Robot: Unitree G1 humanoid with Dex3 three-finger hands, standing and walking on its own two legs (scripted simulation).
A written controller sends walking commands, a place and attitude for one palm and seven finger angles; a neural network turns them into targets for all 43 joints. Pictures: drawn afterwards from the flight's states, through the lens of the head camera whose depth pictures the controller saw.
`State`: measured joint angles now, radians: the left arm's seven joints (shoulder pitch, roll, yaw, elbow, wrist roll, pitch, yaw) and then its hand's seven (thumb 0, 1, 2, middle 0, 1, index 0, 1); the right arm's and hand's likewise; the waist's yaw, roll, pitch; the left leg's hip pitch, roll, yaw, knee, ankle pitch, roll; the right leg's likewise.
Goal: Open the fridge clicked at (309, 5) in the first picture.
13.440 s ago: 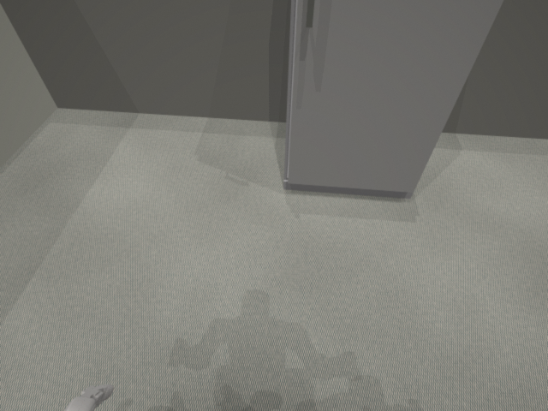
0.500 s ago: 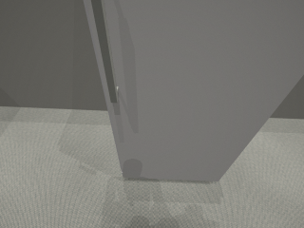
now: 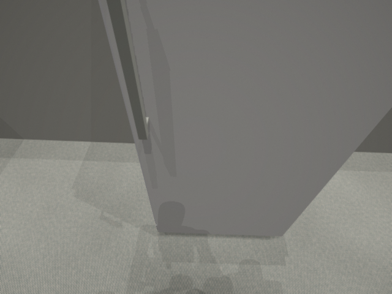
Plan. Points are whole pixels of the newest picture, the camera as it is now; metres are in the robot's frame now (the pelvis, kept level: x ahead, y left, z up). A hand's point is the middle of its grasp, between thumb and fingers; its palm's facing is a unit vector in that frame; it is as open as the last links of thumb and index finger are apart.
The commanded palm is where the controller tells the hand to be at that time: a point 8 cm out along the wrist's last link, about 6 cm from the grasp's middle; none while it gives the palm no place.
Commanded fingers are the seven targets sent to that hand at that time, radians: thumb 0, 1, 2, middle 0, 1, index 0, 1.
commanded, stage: come to a stop and stand still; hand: left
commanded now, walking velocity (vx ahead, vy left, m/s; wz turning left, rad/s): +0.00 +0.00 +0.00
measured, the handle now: (130, 51) +0.46 +0.15 +0.26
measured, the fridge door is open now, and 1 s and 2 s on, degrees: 0 0 0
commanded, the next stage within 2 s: look again from close up in 0.08 s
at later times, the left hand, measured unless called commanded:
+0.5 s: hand out of the picture +0.02 +0.18 -0.18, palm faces +0.03 -0.97 -0.23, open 7.4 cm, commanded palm none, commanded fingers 0.00 0.90 0.90 -0.20 -0.30 -0.20 -0.30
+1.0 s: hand out of the picture -0.01 +0.16 -0.18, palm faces +0.02 -0.98 -0.19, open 7.4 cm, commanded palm none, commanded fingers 0.00 0.90 0.90 -0.20 -0.30 -0.20 -0.30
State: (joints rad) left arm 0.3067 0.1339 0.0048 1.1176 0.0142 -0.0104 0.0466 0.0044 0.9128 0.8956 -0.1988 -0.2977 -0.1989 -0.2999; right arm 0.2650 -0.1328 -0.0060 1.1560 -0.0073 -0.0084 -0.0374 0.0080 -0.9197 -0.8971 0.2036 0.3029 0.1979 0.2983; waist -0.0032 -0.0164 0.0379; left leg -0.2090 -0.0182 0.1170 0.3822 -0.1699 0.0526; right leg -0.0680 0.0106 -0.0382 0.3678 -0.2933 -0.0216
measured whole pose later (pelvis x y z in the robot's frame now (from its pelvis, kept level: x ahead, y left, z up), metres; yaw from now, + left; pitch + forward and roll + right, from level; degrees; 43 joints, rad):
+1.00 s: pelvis +0.01 -0.01 -0.01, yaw +0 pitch -1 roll +0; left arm 0.31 0.17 -0.02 1.10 0.01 -0.01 0.04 0.01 0.91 0.90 -0.20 -0.30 -0.20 -0.30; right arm 0.25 -0.15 0.02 1.12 -0.01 -0.01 -0.03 0.00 -0.91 -0.90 0.20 0.30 0.20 0.30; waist 0.01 -0.03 0.04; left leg -0.23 -0.01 0.11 0.47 -0.22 0.04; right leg -0.09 0.02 -0.04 0.45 -0.35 -0.04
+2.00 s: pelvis -0.02 -0.01 -0.02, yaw +2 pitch +1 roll -1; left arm 0.26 0.33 0.36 -0.10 -0.39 -0.13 -0.35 0.01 -0.04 0.49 -0.27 -0.90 -0.27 -0.91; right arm 0.32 -0.28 0.02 0.64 0.07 -0.27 -0.08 0.01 -0.90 -0.90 0.21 0.30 0.20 0.30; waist 0.04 0.04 -0.05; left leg -0.42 0.01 0.07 0.65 -0.26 0.05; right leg -0.25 0.03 -0.07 0.62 -0.39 -0.03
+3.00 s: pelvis -0.06 -0.01 -0.01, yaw +2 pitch -6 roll -1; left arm -0.22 0.55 0.50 -0.01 -0.35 0.33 -0.42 -0.01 -0.50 0.30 -0.31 -1.20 -0.31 -1.20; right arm 0.20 -0.27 0.11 0.62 0.10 -0.22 -0.10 0.01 -0.90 -0.90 0.21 0.30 0.20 0.30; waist 0.06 0.05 0.00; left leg -0.24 -0.04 0.00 0.48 -0.13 0.05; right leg -0.10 0.03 -0.08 0.48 -0.28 -0.04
